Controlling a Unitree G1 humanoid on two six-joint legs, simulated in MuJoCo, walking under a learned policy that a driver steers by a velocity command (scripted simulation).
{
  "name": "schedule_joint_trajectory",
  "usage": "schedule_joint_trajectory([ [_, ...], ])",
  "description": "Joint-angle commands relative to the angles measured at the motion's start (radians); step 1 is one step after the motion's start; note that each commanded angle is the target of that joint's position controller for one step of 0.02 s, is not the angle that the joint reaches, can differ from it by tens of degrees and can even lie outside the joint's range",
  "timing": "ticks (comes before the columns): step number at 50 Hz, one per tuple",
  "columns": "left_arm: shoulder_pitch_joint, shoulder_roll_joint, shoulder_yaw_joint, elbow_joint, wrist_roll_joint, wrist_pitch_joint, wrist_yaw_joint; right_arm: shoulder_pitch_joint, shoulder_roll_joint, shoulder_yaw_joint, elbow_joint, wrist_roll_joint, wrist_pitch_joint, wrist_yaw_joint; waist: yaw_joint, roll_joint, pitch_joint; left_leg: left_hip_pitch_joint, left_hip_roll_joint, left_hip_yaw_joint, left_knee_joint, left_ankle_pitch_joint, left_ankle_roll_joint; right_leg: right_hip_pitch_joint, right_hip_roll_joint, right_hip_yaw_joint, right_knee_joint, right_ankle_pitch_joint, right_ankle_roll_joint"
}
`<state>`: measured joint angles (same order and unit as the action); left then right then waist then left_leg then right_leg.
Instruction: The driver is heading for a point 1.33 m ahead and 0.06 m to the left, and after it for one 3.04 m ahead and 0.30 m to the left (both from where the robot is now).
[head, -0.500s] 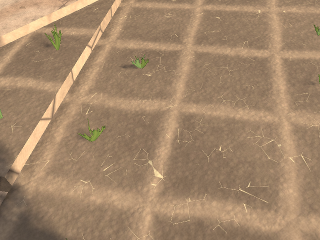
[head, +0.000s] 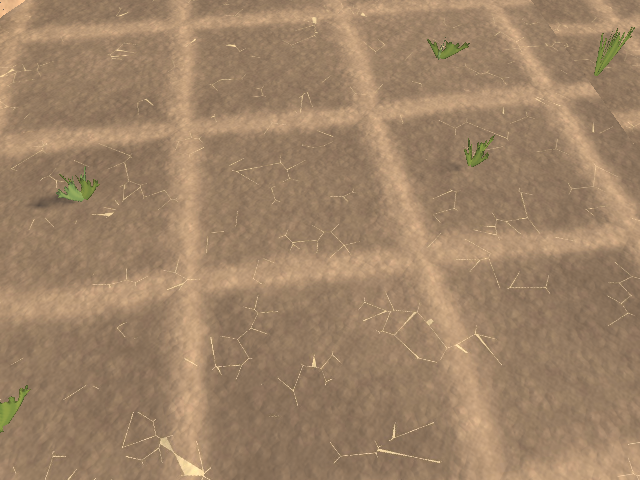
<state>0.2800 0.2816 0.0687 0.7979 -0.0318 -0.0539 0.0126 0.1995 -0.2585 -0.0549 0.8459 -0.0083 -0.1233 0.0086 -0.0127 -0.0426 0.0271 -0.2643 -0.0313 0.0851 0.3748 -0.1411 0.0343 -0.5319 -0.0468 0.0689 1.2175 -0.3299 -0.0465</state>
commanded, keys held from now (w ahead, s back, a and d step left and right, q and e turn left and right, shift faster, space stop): w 1.00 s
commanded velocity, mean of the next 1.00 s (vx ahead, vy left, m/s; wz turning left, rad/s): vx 0.50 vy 0.00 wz -0.12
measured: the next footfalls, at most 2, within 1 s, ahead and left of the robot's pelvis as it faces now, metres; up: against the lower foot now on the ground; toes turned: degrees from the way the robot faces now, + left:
right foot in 0.32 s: +0.33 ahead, -0.17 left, +0.00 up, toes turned -7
left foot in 0.86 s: +0.67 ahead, +0.04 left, +0.00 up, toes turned -2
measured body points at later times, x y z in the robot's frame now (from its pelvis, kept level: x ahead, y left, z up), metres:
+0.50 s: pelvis +0.27 -0.08 +0.00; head +0.30 -0.10 +0.45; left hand +0.39 +0.18 -0.11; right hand +0.34 -0.36 -0.13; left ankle +0.26 +0.09 -0.65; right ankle +0.29 -0.16 -0.74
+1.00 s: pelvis +0.56 -0.03 -0.01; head +0.59 -0.02 +0.44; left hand +0.63 +0.23 -0.14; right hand +0.66 -0.31 -0.12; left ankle +0.63 +0.04 -0.74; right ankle +0.43 -0.17 -0.64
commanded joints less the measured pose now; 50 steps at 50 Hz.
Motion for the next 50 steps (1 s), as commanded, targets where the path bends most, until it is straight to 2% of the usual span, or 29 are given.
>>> schedule_joint_trajectory([
  [1, 0.050, -0.001, -0.001, -0.069, 0.005, 0.007, -0.001, 0.010, -0.100, -0.024, -0.018, 0.004, -0.023, 0.009, 0.024, 0.098, -0.014, 0.067, 0.286, -0.239, -0.253, 0.079, 0.195, -0.116, -0.086, 0.051, -0.047, 0.058, 0.000],
  [4, -0.027, 0.005, -0.008, -0.102, 0.018, -0.002, -0.006, 0.037, -0.133, -0.033, 0.007, 0.007, -0.021, 0.009, 0.018, 0.074, -0.004, 0.110, 0.285, -0.168, -0.268, 0.159, 0.208, -0.170, -0.087, 0.050, -0.217, 0.184, 0.009],
  [8, -0.184, -0.003, -0.025, -0.143, 0.020, -0.025, -0.033, 0.072, -0.163, -0.032, 0.021, 0.026, -0.001, 0.004, -0.031, 0.083, 0.019, 0.112, 0.243, -0.069, -0.249, 0.171, 0.168, -0.093, -0.065, -0.055, -0.482, 0.346, 0.013],
  [10, -0.248, 0.005, -0.027, -0.171, 0.012, -0.026, -0.043, 0.124, -0.184, -0.034, 0.042, 0.034, 0.010, 0.005, -0.056, 0.098, 0.031, 0.159, 0.266, -0.078, -0.234, 0.136, 0.158, -0.081, -0.053, -0.072, -0.551, 0.322, 0.010],
  [13, -0.278, 0.038, -0.018, -0.202, 0.010, -0.028, -0.052, 0.153, -0.201, -0.036, 0.065, 0.043, 0.032, 0.004, -0.043, 0.121, 0.036, 0.255, 0.315, -0.093, -0.172, 0.176, 0.136, -0.059, -0.026, -0.091, -0.629, 0.212, -0.024],
  [15, -0.124, 0.087, 0.012, -0.163, 0.019, -0.031, -0.050, 0.130, -0.202, -0.032, 0.067, 0.044, 0.046, 0.001, 0.058, 0.123, -0.053, 0.247, 0.276, -0.039, 0.033, 0.441, 0.096, 0.184, 0.038, -0.142, -0.704, 0.217, -0.064],
  [16, 0.050, 0.146, 0.043, -0.112, 0.020, -0.029, -0.040, 0.136, -0.168, -0.018, 0.062, 0.033, 0.047, -0.004, 0.131, 0.097, -0.162, 0.143, 0.224, 0.010, 0.253, 0.465, 0.059, 0.437, 0.029, -0.115, -0.689, 0.237, -0.097],
  [17, 0.208, 0.265, 0.071, -0.093, 0.039, -0.022, -0.026, 0.189, -0.082, 0.013, 0.023, 0.009, 0.033, -0.001, 0.148, -0.111, -0.317, -0.208, 0.113, 0.050, 0.665, 0.130, -0.007, 0.812, -0.241, 0.279, -0.705, 0.194, -0.223],
  [18, 0.230, 0.260, 0.065, -0.085, 0.025, -0.023, -0.030, 0.220, -0.047, 0.027, 0.029, 0.018, 0.007, 0.004, 0.122, -0.233, -0.420, -0.426, 0.006, -0.094, 0.899, -0.415, -0.021, 0.917, -0.371, 0.673, -0.896, 0.097, -0.317],
  [19, 0.182, 0.182, 0.039, -0.090, 0.026, -0.030, -0.035, 0.151, -0.145, -0.001, 0.016, 0.050, -0.008, 0.011, 0.124, -0.137, -0.310, -0.529, 0.069, -0.164, 0.982, -0.384, -0.001, 0.835, -0.342, 0.587, -0.914, 0.082, -0.271],
  [20, 0.105, 0.140, 0.026, -0.103, 0.026, -0.032, -0.036, 0.081, -0.148, -0.002, -0.007, 0.059, -0.012, 0.011, 0.098, -0.100, -0.204, -0.544, 0.117, -0.143, 0.959, -0.297, 0.015, 0.704, -0.301, 0.426, -0.913, 0.151, -0.236],
  [21, 0.031, 0.105, 0.016, -0.110, 0.027, -0.034, -0.041, 0.052, -0.135, -0.002, -0.007, 0.042, -0.007, 0.006, 0.064, -0.029, -0.138, -0.501, 0.156, -0.134, 0.895, -0.217, 0.013, 0.567, -0.252, 0.312, -0.939, 0.232, -0.214],
  [22, -0.015, 0.074, 0.008, -0.116, 0.030, -0.039, -0.044, 0.059, -0.130, -0.009, -0.003, 0.029, 0.006, 0.002, 0.029, -0.035, -0.107, -0.438, 0.185, -0.144, 0.830, -0.164, 0.010, 0.473, -0.215, 0.235, -0.974, 0.277, -0.195],
  [23, -0.036, 0.065, 0.007, -0.113, 0.033, -0.044, -0.046, 0.080, -0.112, -0.008, 0.004, 0.027, 0.021, 0.004, 0.004, -0.046, -0.094, -0.381, 0.195, -0.147, 0.802, -0.128, 0.005, 0.412, -0.194, 0.196, -1.010, 0.289, -0.192],
  [26, -0.014, 0.088, 0.016, -0.081, 0.033, -0.063, -0.041, 0.069, -0.080, -0.006, 0.000, 0.019, 0.049, -0.002, -0.019, -0.016, -0.056, -0.389, 0.190, -0.139, 0.718, -0.042, -0.017, 0.368, -0.179, 0.111, -1.068, 0.396, -0.209],
  [29, 0.041, 0.098, 0.020, -0.043, 0.030, -0.058, -0.024, -0.035, -0.068, -0.004, -0.033, 0.010, 0.049, -0.002, 0.006, -0.003, -0.014, -0.464, 0.184, -0.138, 0.544, 0.097, -0.034, 0.407, -0.168, 0.055, -1.089, 0.416, -0.198],
  [33, 0.088, 0.122, 0.024, -0.007, 0.024, -0.049, -0.011, -0.169, -0.047, 0.007, -0.066, 0.017, 0.038, 0.013, 0.053, -0.015, 0.024, -0.424, 0.143, -0.100, 0.310, 0.255, -0.031, 0.424, -0.147, -0.007, -1.103, 0.349, -0.165],
  [36, 0.139, 0.132, 0.028, 0.032, 0.017, -0.041, -0.007, -0.249, -0.051, 0.010, -0.097, 0.023, 0.032, 0.026, 0.081, -0.017, 0.052, -0.430, 0.124, -0.092, 0.223, 0.243, -0.018, 0.495, -0.177, -0.007, -1.080, 0.326, -0.160],
  [39, 0.145, 0.141, 0.033, 0.057, 0.011, -0.029, -0.002, -0.277, -0.068, 0.009, -0.122, 0.025, 0.023, 0.043, 0.072, -0.027, 0.060, -0.431, 0.114, -0.096, 0.167, 0.153, 0.020, 0.585, -0.218, 0.004, -1.024, 0.374, -0.142],
  [41, 0.123, 0.155, 0.037, 0.062, 0.011, -0.020, 0.001, -0.226, -0.094, -0.001, -0.115, 0.024, 0.017, 0.048, 0.036, -0.045, 0.023, -0.329, 0.084, -0.068, 0.147, 0.082, 0.047, 0.613, -0.222, 0.000, -0.955, 0.532, -0.121],
  [42, 0.100, 0.161, 0.038, 0.060, 0.012, -0.014, 0.002, -0.145, -0.115, -0.014, -0.093, 0.022, 0.016, 0.044, -0.013, -0.053, -0.029, -0.203, 0.047, -0.032, 0.131, 0.070, 0.066, 0.608, -0.198, -0.024, -0.858, 0.704, -0.104],
  [43, 0.094, 0.142, 0.029, 0.058, 0.017, -0.008, 0.004, 0.018, -0.159, -0.039, -0.042, 0.020, 0.017, 0.036, -0.084, -0.035, -0.127, 0.020, 0.022, -0.015, 0.135, 0.085, 0.093, 0.549, -0.142, -0.065, -0.666, 0.792, -0.076],
  [44, 0.116, 0.102, 0.009, 0.036, 0.036, -0.007, 0.007, 0.199, -0.238, -0.061, -0.008, 0.010, 0.020, 0.025, -0.136, 0.087, -0.278, 0.334, 0.210, -0.233, 0.155, 0.111, 0.158, 0.334, -0.077, -0.111, -0.337, 0.514, -0.037],
  [45, 0.257, -0.039, -0.029, 0.040, 0.029, -0.029, -0.008, 0.250, -0.292, -0.071, 0.014, 0.008, 0.024, 0.032, -0.056, 0.365, -0.401, 0.653, 0.415, -0.732, 0.019, -0.140, 0.315, -0.070, 0.116, -0.055, 0.000, -0.187, 0.027],
  [46, 0.186, 0.070, -0.007, 0.049, 0.007, -0.052, -0.011, 0.234, -0.195, -0.045, 0.006, 0.022, 0.021, 0.032, -0.101, 0.260, -0.371, 0.632, 0.399, -0.805, -0.071, -0.253, 0.277, -0.181, 0.077, 0.082, 0.115, -0.242, 0.008],
  [47, 0.087, 0.121, 0.007, 0.015, -0.015, -0.064, -0.013, 0.156, -0.160, -0.034, -0.008, 0.023, 0.018, 0.029, -0.089, 0.205, -0.231, 0.509, 0.374, -0.656, -0.084, -0.213, 0.232, -0.244, 0.026, 0.058, 0.123, -0.155, -0.008],
  [48, 0.031, 0.116, 0.004, 0.001, -0.008, -0.067, -0.006, 0.074, -0.142, -0.027, -0.026, 0.018, 0.019, 0.028, -0.056, 0.108, -0.155, 0.360, 0.344, -0.541, -0.101, -0.100, 0.210, -0.208, -0.032, 0.025, 0.076, -0.055, -0.011],
  [49, 0.001, 0.109, 0.010, -0.004, 0.012, -0.063, 0.000, 0.027, -0.117, -0.021, -0.032, 0.009, 0.017, 0.030, -0.029, 0.084, -0.100, 0.235, 0.313, -0.461, -0.127, 0.001, 0.204, -0.165, -0.064, 0.017, 0.018, 0.003, -0.007],
  [50, 0.023, 0.097, 0.013, -0.002, 0.016, -0.052, 0.000, 0.009, -0.095, -0.014, -0.031, -0.003, 0.013, 0.031, 0.005, 0.110, -0.094, 0.166, 0.284, -0.403, -0.153, 0.057, 0.195, -0.099, -0.091, 0.026, -0.016, 0.041, -0.008],
])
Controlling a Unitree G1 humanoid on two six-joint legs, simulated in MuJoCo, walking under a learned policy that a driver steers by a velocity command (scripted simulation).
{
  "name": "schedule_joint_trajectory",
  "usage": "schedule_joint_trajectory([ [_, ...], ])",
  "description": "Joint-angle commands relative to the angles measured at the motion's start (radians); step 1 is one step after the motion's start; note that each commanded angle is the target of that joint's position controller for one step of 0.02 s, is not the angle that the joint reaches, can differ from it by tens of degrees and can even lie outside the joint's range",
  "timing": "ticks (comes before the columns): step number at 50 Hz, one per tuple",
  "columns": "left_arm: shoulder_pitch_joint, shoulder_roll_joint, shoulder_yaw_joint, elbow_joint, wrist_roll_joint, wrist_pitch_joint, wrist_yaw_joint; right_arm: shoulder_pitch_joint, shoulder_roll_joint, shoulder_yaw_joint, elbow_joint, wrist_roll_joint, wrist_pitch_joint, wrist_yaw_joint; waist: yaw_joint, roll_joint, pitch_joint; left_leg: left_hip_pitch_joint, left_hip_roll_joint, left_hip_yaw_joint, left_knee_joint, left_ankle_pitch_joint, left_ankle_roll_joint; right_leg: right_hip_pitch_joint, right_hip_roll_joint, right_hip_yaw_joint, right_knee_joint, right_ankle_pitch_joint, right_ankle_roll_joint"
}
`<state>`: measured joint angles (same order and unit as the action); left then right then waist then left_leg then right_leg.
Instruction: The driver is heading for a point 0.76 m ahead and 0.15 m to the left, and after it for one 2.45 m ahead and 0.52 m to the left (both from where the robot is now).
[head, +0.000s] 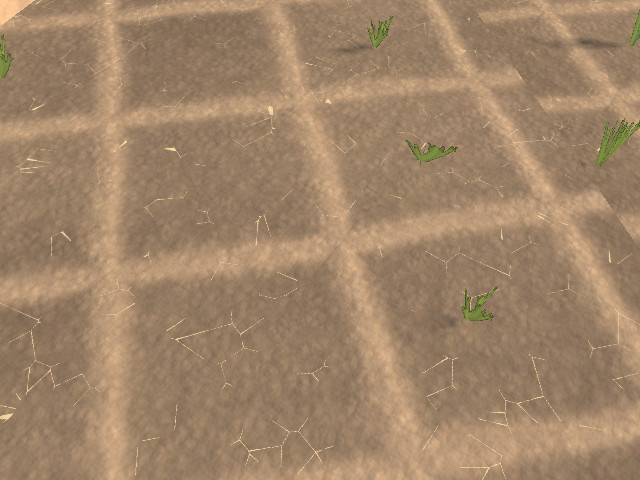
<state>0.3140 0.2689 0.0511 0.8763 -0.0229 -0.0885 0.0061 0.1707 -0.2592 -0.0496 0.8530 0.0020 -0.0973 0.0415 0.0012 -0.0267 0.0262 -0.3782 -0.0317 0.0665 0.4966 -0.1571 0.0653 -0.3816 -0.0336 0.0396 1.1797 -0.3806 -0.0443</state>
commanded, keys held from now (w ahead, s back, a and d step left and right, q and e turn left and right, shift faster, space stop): w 0.50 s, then w+q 0.50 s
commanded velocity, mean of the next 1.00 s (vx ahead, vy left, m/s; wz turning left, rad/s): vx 0.50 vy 0.00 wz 0.17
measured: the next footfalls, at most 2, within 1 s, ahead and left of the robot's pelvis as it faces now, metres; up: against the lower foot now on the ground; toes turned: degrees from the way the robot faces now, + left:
right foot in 0.44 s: +0.42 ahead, -0.15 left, +0.00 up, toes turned -2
left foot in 1.00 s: +0.69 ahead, +0.11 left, +0.00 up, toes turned +16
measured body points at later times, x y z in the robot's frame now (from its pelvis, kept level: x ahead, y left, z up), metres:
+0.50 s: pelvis +0.28 -0.05 -0.01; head +0.31 -0.06 +0.44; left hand +0.47 +0.19 -0.10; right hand +0.27 -0.33 -0.15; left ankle +0.10 +0.08 -0.67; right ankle +0.38 -0.15 -0.73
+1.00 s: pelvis +0.55 -0.01 -0.02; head +0.58 +0.00 +0.43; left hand +0.50 +0.26 -0.15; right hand +0.79 -0.21 -0.11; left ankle +0.65 +0.10 -0.73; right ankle +0.38 -0.15 -0.73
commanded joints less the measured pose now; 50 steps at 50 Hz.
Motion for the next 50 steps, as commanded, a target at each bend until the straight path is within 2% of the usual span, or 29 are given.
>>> schedule_joint_trajectory([
  [1, 0.010, 0.090, 0.030, -0.073, 0.006, -0.005, 0.007, 0.036, -0.087, -0.018, -0.033, -0.014, -0.017, -0.001, 0.006, 0.105, -0.088, 0.245, 0.266, -0.346, -0.302, 0.095, 0.168, -0.216, -0.110, 0.052, -0.007, 0.109, -0.007],
  [3, 0.008, 0.065, 0.027, -0.073, 0.009, 0.013, 0.010, 0.056, -0.106, -0.023, -0.016, -0.007, -0.024, -0.006, 0.017, 0.098, -0.060, 0.204, 0.257, -0.282, -0.342, 0.157, 0.181, -0.223, -0.120, 0.036, -0.065, 0.138, 0.010],
  [5, -0.059, 0.064, 0.027, -0.096, 0.018, 0.019, 0.012, 0.086, -0.130, -0.029, 0.000, -0.005, -0.022, -0.018, 0.006, 0.078, -0.027, 0.213, 0.256, -0.242, -0.367, 0.210, 0.186, -0.290, -0.127, 0.029, -0.153, 0.219, 0.033],
  [7, -0.121, 0.056, 0.025, -0.112, 0.021, 0.016, 0.010, 0.116, -0.138, -0.030, 0.013, -0.002, -0.013, -0.029, -0.011, 0.072, -0.014, 0.244, 0.242, -0.202, -0.373, 0.240, 0.170, -0.331, -0.123, 0.020, -0.263, 0.323, 0.045],
  [11, -0.253, 0.030, 0.013, -0.142, 0.014, 0.004, -0.005, 0.169, -0.148, -0.028, 0.035, 0.008, -0.002, -0.039, -0.057, 0.080, 0.016, 0.272, 0.209, -0.131, -0.381, 0.211, 0.133, -0.295, -0.086, -0.021, -0.497, 0.483, 0.044],
  [14, -0.341, 0.029, 0.007, -0.170, 0.007, -0.003, -0.022, 0.223, -0.156, -0.029, 0.061, 0.013, 0.009, -0.039, -0.090, 0.082, 0.043, 0.346, 0.237, -0.132, -0.357, 0.191, 0.135, -0.301, -0.063, -0.037, -0.591, 0.478, 0.037],
  [16, -0.381, 0.034, 0.006, -0.191, 0.003, -0.009, -0.036, 0.243, -0.161, -0.032, 0.076, 0.014, 0.021, -0.042, -0.095, 0.087, 0.057, 0.412, 0.270, -0.143, -0.324, 0.213, 0.132, -0.318, -0.053, -0.036, -0.631, 0.428, 0.021],
  [18, -0.378, 0.051, 0.009, -0.200, 0.002, -0.015, -0.047, 0.235, -0.172, -0.038, 0.082, 0.018, 0.030, -0.048, -0.072, 0.101, 0.049, 0.462, 0.298, -0.151, -0.278, 0.284, 0.119, -0.291, -0.041, -0.037, -0.661, 0.357, -0.005],
  [19, -0.345, 0.067, 0.015, -0.194, 0.003, -0.018, -0.050, 0.219, -0.181, -0.041, 0.081, 0.019, 0.034, -0.050, -0.048, 0.112, 0.028, 0.474, 0.300, -0.148, -0.241, 0.371, 0.108, -0.232, -0.025, -0.047, -0.673, 0.323, -0.020],
  [20, -0.273, 0.091, 0.027, -0.176, 0.005, -0.019, -0.048, 0.194, -0.190, -0.043, 0.075, 0.019, 0.037, -0.051, -0.002, 0.124, -0.018, 0.470, 0.286, -0.130, -0.161, 0.530, 0.094, -0.116, 0.007, -0.075, -0.688, 0.307, -0.039],
  [21, -0.124, 0.130, 0.050, -0.128, 0.009, -0.019, -0.042, 0.177, -0.175, -0.038, 0.070, 0.017, 0.043, -0.052, 0.072, 0.109, -0.107, 0.428, 0.236, -0.091, 0.008, 0.643, 0.069, 0.091, 0.037, -0.099, -0.706, 0.328, -0.068],
  [22, 0.065, 0.196, 0.072, -0.084, 0.020, -0.017, -0.031, 0.177, -0.142, -0.022, 0.048, 0.003, 0.042, -0.053, 0.139, 0.036, -0.251, 0.237, 0.182, -0.052, 0.285, 0.463, 0.034, 0.407, -0.092, 0.041, -0.666, 0.356, -0.127],
  [23, 0.150, 0.285, 0.093, -0.060, 0.025, -0.011, -0.031, 0.304, -0.013, 0.017, 0.038, -0.001, 0.020, -0.042, 0.090, -0.217, -0.387, -0.193, -0.004, -0.034, 0.676, -0.096, -0.038, 0.787, -0.335, 0.512, -0.740, 0.168, -0.289],
  [24, 0.158, 0.194, 0.066, -0.062, 0.019, -0.011, -0.032, 0.270, -0.078, 0.004, 0.054, 0.013, -0.005, -0.035, 0.117, -0.194, -0.418, -0.317, -0.004, -0.186, 0.803, -0.411, -0.024, 0.798, -0.359, 0.688, -0.858, 0.079, -0.285],
  [25, 0.072, 0.152, 0.049, -0.073, 0.015, -0.012, -0.030, 0.171, -0.150, -0.016, 0.021, 0.041, -0.019, -0.030, 0.104, -0.139, -0.259, -0.393, 0.055, -0.181, 0.839, -0.348, -0.007, 0.669, -0.324, 0.540, -0.877, 0.077, -0.232],
  [26, -0.016, 0.126, 0.040, -0.090, 0.017, -0.011, -0.028, 0.118, -0.148, -0.016, 0.010, 0.046, -0.021, -0.033, 0.073, -0.062, -0.166, -0.370, 0.110, -0.155, 0.799, -0.251, -0.003, 0.510, -0.294, 0.399, -0.901, 0.156, -0.203],
  [27, -0.073, 0.093, 0.031, -0.094, 0.024, -0.013, -0.031, 0.093, -0.136, -0.020, 0.011, 0.032, -0.014, -0.038, 0.045, -0.018, -0.099, -0.329, 0.143, -0.148, 0.739, -0.186, -0.008, 0.377, -0.256, 0.302, -0.941, 0.220, -0.185],
  [28, -0.103, 0.071, 0.025, -0.093, 0.032, -0.021, -0.033, 0.117, -0.123, -0.026, 0.018, 0.029, 0.002, -0.042, 0.009, -0.048, -0.077, -0.262, 0.172, -0.160, 0.692, -0.140, -0.010, 0.294, -0.227, 0.227, -0.977, 0.258, -0.166],
  [29, -0.114, 0.063, 0.025, -0.085, 0.034, -0.027, -0.035, 0.143, -0.102, -0.025, 0.029, 0.030, 0.020, -0.043, -0.007, -0.063, -0.067, -0.217, 0.179, -0.163, 0.672, -0.115, -0.016, 0.243, -0.209, 0.179, -1.009, 0.271, -0.162],
  [31, -0.103, 0.079, 0.031, -0.063, 0.037, -0.038, -0.031, 0.151, -0.074, -0.024, 0.032, 0.032, 0.042, -0.047, -0.021, -0.056, -0.038, -0.222, 0.176, -0.171, 0.643, -0.068, -0.029, 0.196, -0.202, 0.093, -1.048, 0.334, -0.166],
  [33, -0.080, 0.097, 0.037, -0.042, 0.042, -0.041, -0.020, 0.104, -0.074, -0.030, 0.013, 0.028, 0.050, -0.050, -0.014, -0.037, -0.008, -0.294, 0.169, -0.198, 0.575, 0.018, -0.041, 0.210, -0.204, 0.033, -1.066, 0.384, -0.165],
  [36, -0.066, 0.104, 0.037, -0.026, 0.042, -0.037, -0.005, 0.043, -0.069, -0.034, -0.009, 0.021, 0.044, -0.042, 0.000, -0.030, 0.006, -0.335, 0.149, -0.198, 0.422, 0.177, -0.048, 0.254, -0.190, -0.057, -1.075, 0.429, -0.140],
  [39, -0.050, 0.118, 0.037, -0.013, 0.036, -0.032, 0.006, -0.052, -0.048, -0.024, -0.042, 0.015, 0.039, -0.026, 0.034, -0.021, 0.034, -0.311, 0.138, -0.129, 0.270, 0.277, -0.045, 0.278, -0.184, -0.135, -1.088, 0.435, -0.117],
  [43, 0.022, 0.134, 0.044, 0.024, 0.024, -0.007, 0.013, -0.166, -0.029, -0.012, -0.108, 0.015, 0.039, -0.002, 0.079, -0.002, 0.075, -0.379, 0.131, -0.080, 0.164, 0.224, -0.022, 0.437, -0.234, -0.179, -1.040, 0.507, -0.112],
  [45, 0.028, 0.146, 0.050, 0.031, 0.017, 0.010, 0.015, -0.193, -0.033, -0.013, -0.142, 0.018, 0.040, 0.013, 0.075, -0.012, 0.078, -0.388, 0.117, -0.045, 0.139, 0.135, -0.002, 0.505, -0.259, -0.197, -0.984, 0.610, -0.103],
  [46, 0.013, 0.157, 0.053, 0.027, 0.014, 0.017, 0.018, -0.186, -0.041, -0.017, -0.153, 0.019, 0.040, 0.019, 0.058, -0.023, 0.066, -0.349, 0.098, -0.019, 0.129, 0.086, 0.013, 0.518, -0.262, -0.214, -0.940, 0.736, -0.092],
  [48, -0.016, 0.189, 0.062, 0.014, 0.009, 0.031, 0.027, -0.108, -0.079, -0.037, -0.157, 0.020, 0.046, 0.024, -0.001, -0.069, -0.009, -0.190, 0.027, 0.049, 0.140, -0.016, 0.052, 0.524, -0.258, -0.242, -0.782, 1.085, -0.069],
  [49, -0.034, 0.199, 0.063, 0.008, 0.009, 0.040, 0.031, 0.009, -0.117, -0.059, -0.135, 0.024, 0.047, 0.022, -0.068, -0.071, -0.074, -0.034, -0.016, 0.066, 0.117, -0.025, 0.080, 0.491, -0.239, -0.257, -0.619, 1.175, -0.051],
  [50, -0.048, 0.195, 0.059, -0.002, 0.007, 0.040, 0.034, 0.174, -0.181, -0.093, -0.096, 0.025, 0.050, 0.008, -0.154, -0.036, -0.160, 0.233, -0.034, 0.025, 0.044, 0.036, 0.123, 0.356, -0.194, -0.273, -0.383, 1.065, -0.014],
])
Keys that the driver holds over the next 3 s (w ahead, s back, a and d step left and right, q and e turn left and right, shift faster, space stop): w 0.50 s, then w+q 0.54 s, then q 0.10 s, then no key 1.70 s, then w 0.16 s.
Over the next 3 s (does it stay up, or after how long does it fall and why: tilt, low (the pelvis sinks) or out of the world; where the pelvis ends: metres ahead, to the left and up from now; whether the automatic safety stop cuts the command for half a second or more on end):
stays up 0.83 0.09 0.00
